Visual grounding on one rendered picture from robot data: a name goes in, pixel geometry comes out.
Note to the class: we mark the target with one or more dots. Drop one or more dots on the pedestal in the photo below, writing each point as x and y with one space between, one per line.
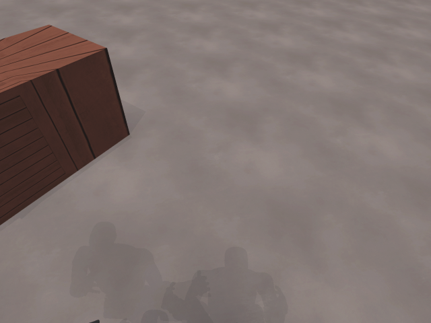
59 110

